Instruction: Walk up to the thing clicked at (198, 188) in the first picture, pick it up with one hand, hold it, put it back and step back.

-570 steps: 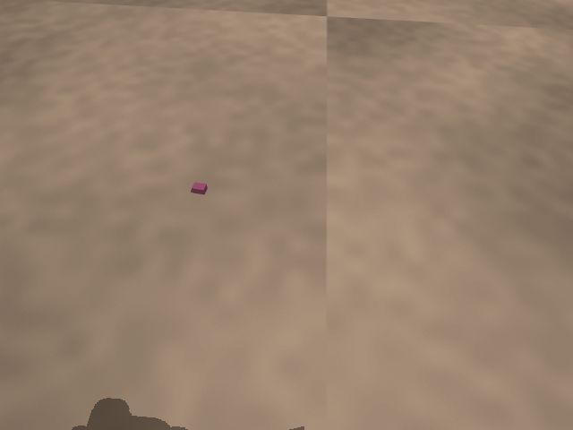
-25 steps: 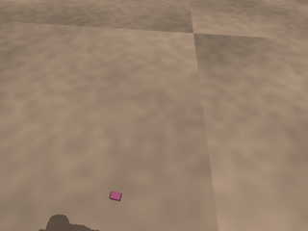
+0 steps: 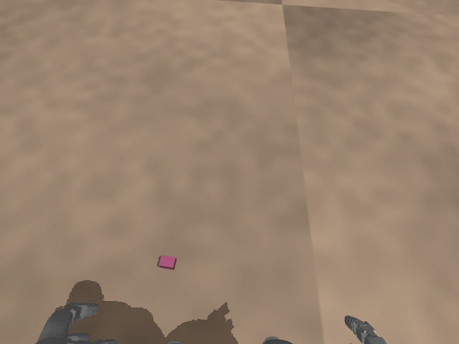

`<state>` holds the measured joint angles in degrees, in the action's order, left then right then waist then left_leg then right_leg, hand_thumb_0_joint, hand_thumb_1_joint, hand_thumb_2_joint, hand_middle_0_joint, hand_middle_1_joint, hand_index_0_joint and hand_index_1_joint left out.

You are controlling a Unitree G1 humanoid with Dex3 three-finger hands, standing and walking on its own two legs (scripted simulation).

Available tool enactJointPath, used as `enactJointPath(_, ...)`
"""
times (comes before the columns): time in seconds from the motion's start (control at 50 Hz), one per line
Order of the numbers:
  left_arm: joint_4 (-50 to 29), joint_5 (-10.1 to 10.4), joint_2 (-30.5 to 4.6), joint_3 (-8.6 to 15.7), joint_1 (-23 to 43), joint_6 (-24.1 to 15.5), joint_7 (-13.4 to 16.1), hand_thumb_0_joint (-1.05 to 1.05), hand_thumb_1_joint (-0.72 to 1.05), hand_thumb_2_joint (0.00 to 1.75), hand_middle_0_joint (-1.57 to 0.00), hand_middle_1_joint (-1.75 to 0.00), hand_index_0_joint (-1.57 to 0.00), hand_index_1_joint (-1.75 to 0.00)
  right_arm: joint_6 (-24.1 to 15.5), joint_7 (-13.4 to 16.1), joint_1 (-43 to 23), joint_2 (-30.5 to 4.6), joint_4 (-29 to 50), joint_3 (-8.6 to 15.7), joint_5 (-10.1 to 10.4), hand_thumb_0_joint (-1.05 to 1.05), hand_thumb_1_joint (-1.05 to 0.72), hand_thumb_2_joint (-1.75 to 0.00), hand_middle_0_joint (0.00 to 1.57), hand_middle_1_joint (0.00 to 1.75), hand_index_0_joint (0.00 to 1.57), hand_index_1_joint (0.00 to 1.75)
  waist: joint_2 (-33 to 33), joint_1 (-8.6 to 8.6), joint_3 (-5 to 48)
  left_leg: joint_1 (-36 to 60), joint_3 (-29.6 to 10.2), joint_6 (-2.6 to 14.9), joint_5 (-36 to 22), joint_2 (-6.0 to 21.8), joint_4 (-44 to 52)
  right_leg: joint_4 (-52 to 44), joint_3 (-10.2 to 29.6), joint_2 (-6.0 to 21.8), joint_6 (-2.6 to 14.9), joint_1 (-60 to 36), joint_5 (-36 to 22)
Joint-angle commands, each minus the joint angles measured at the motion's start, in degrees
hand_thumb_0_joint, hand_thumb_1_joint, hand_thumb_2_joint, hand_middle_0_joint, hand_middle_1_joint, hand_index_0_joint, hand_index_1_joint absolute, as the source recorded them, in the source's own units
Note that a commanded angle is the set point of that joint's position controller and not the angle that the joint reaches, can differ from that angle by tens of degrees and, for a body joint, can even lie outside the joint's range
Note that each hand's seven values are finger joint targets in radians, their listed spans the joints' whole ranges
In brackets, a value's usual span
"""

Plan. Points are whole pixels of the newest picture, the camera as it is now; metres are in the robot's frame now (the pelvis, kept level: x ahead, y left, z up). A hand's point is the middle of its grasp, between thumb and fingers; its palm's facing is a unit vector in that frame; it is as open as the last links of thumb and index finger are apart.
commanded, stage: rise first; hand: left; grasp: from above
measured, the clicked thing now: (167, 262) +0.45 +0.22 -0.74
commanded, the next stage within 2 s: none
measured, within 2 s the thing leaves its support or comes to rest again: neither
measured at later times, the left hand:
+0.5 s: hand out of the picture +0.13 +0.26 -0.23, palm faces -0.24 -0.84 -0.48, open 11.7 cm
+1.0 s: hand (123, 300) +0.26 +0.28 -0.43, palm faces -0.53 -0.38 -0.76, open 11.6 cm
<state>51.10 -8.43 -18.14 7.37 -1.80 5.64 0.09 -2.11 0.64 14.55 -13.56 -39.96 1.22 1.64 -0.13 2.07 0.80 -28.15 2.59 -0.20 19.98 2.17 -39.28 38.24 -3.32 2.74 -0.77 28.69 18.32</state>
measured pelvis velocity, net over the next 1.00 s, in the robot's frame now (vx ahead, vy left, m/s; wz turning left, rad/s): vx -0.08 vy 0.00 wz -0.02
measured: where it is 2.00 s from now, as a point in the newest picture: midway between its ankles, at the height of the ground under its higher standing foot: outside the picture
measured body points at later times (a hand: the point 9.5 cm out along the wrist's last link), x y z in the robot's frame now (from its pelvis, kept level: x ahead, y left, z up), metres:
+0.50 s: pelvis -0.02 +0.01 -0.09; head +0.10 +0.02 +0.35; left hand +0.14 +0.30 -0.20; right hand +0.18 -0.24 -0.17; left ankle -0.01 +0.12 -0.72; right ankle +0.00 -0.13 -0.72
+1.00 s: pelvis -0.08 +0.00 -0.29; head +0.14 +0.01 +0.11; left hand +0.29 +0.30 -0.39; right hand +0.07 -0.28 -0.42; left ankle -0.01 +0.12 -0.72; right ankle +0.00 -0.13 -0.72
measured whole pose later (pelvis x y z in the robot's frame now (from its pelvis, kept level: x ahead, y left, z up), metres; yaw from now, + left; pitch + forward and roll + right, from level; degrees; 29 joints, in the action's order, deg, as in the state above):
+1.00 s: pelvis -0.08 +0.00 -0.29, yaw -1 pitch +35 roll -3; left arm 50.3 -45.5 -31.5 6.2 25.5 -11.2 2.2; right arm -7.7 -3.0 5.6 -16.1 -39.6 3.7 -0.3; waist 1.0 2.6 8.3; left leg -108.7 -2.2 0.0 40.1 2.9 -113.3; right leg 110.8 -3.2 4.3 0.6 108.0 37.9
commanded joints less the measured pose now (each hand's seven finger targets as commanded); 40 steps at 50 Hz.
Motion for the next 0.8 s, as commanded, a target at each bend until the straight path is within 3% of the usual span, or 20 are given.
enactJointPath(0.0,-11.3,-1.7,-10.7,3.5,0.7,-0.8,1.0,0.00,-0.25,0.70,-0.45,-0.71,-0.44,-0.72,-3.6,0.6,-0.3,-9.6,8.4,4.2,-0.5,0.00,-0.91,-0.90,0.20,0.30,0.20,0.30,1.8,-1.71,13.8,-0.6,-1.5,-0.12,-13.3,-1.9,-3.2,3.8,-0.1,-2.7,1.96,0.5,-9.4)
enactJointPath(0.06,-12.7,-2.9,-9.4,3.4,-4.9,-0.8,0.8,0.00,-0.26,0.71,-0.47,-0.68,-0.45,-0.71,-4.4,0.5,0.5,-9.2,8.8,4.5,-0.7,0.00,-0.92,-0.91,0.20,0.30,0.20,0.30,2.1,-1.39,14.9,-4.1,-2.1,-0.17,-11.8,-1.5,-6.8,8.0,0.0,-2.7,1.96,4.4,-7.7)
enactJointPath(0.08,-19.4,-3.2,-9.8,2.9,-2.6,-1.2,0.7,0.00,-0.26,0.71,-0.47,-0.68,-0.45,-0.70,-4.8,0.5,-0.5,-9.2,10.7,4.6,-0.7,0.00,-0.93,-0.91,0.20,0.30,0.20,0.30,4.6,-1.39,17.3,-3.8,-2.3,-0.32,-12.6,-1.4,-8.2,9.5,0.1,-2.5,2.05,5.7,-8.1)
enactJointPath(0.12,-17.9,-4.1,-9.2,2.9,-7.1,-0.1,0.8,0.00,-0.25,0.69,-0.50,-0.66,-0.47,-0.69,-5.0,0.8,-0.1,-9.2,10.4,4.7,-0.7,0.00,-0.95,-0.91,0.20,0.30,0.20,0.30,2.8,-0.75,16.5,-6.0,-2.6,-0.21,-12.1,-1.2,-9.8,11.0,0.1,-2.6,1.87,7.6,-7.4)
enactJointPath(0.2,-26.4,-5.3,-9.6,3.0,-9.6,1.6,1.0,0.00,-0.24,0.67,-0.52,-0.64,-0.50,-0.67,-5.8,0.8,-1.5,-9.2,13.0,4.8,-0.8,0.00,-0.95,-0.91,0.20,0.30,0.20,0.30,4.5,-1.07,18.5,-8.1,-3.9,-0.35,-11.7,-0.7,-12.2,14.0,0.1,-2.5,1.98,10.7,-6.0)
enactJointPath(0.32,-31.5,-6.6,-8.6,2.1,-14.1,4.1,1.3,0.00,-0.18,0.61,-0.54,-0.65,-0.54,-0.66,-7.2,0.9,-2.4,-8.5,14.5,4.3,-0.8,0.00,-0.97,-0.92,0.20,0.30,0.20,0.30,3.5,-0.38,19.9,-12.9,-3.8,0.17,-10.9,-1.0,-17.5,18.0,0.3,-2.4,1.89,14.4,-5.6)
enactJointPath(0.42,-30.7,-9.3,-9.6,1.3,-6.9,2.9,1.4,0.00,-0.20,0.64,-0.53,-0.64,-0.51,-0.66,-8.8,0.9,-3.4,-9.0,15.1,4.0,-1.2,0.00,-0.96,-0.92,0.20,0.30,0.20,0.30,4.1,1.59,18.5,-19.9,-5.2,0.04,-5.0,-0.5,-22.7,24.4,0.4,-2.4,1.99,24.7,-0.5)
enactJointPath(0.5,-25.6,-14.1,-11.5,1.6,-2.0,-1.7,1.4,0.00,-0.20,0.65,-0.53,-0.63,-0.51,-0.65,-10.2,0.2,-4.8,-9.3,14.7,4.0,-1.3,0.00,-0.95,-0.91,0.20,0.30,0.20,0.30,4.1,0.97,21.2,-29.5,-4.3,0.32,0.5,-1.6,-31.0,32.0,1.1,-2.0,1.95,32.7,3.0)
enactJointPath(0.54,-24.8,-16.7,-11.6,0.3,1.7,-4.5,1.5,0.00,-0.22,0.66,-0.54,-0.63,-0.51,-0.65,-10.9,-0.3,-4.9,-10.0,14.2,4.2,-1.1,0.00,-0.96,-0.92,0.20,0.30,0.20,0.30,4.1,1.30,24.9,-32.5,-4.7,0.28,1.4,-1.8,-34.3,36.1,1.4,-1.8,1.94,36.5,3.5)
enactJointPath(0.56,-24.0,-18.0,-13.4,1.7,1.9,-5.8,1.8,0.00,-0.21,0.66,-0.54,-0.63,-0.51,-0.66,-11.1,-0.4,-4.7,-10.3,13.7,4.4,-0.9,0.00,-0.96,-0.92,0.20,0.30,0.20,0.30,4.6,0.66,27.2,-33.6,-4.5,0.36,0.6,-1.8,-36.3,38.0,1.7,-1.7,1.98,37.5,2.7)
enactJointPath(0.66,-21.6,-23.9,-17.7,2.5,10.2,-10.5,3.7,0.00,-0.22,0.69,-0.50,-0.67,-0.48,-0.69,-11.1,-1.1,-5.1,-11.7,11.6,5.4,-0.7,0.00,-0.95,-0.92,0.20,0.30,0.20,0.30,5.6,0.16,33.5,-40.5,-4.9,0.36,1.1,-1.9,-43.8,46.1,1.8,-1.6,2.23,45.9,3.3)
enactJointPath(0.72,-21.9,-27.2,-22.3,4.4,16.1,-12.1,4.5,0.00,-0.24,0.71,-0.48,-0.69,-0.46,-0.71,-10.3,-1.4,-5.0,-12.3,10.2,6.1,-0.6,0.00,-0.96,-0.92,0.20,0.30,0.20,0.30,6.9,-0.91,38.5,-43.2,-4.8,0.45,1.7,-2.0,-47.5,49.5,1.9,-1.5,2.43,48.9,3.9)
enactJointPath(0.78,-15.4,-30.1,-22.6,3.9,20.3,-13.0,4.6,0.00,-0.23,0.69,-0.47,-0.71,-0.47,-0.71,-9.2,-1.8,-3.9,-12.3,8.5,6.3,-0.7,0.00,-0.97,-0.92,0.20,0.30,0.20,0.30,3.7,-0.01,39.7,-50.0,-3.8,1.27,1.7,-2.3,-52.9,52.1,2.1,-1.7,2.27,50.5,3.5)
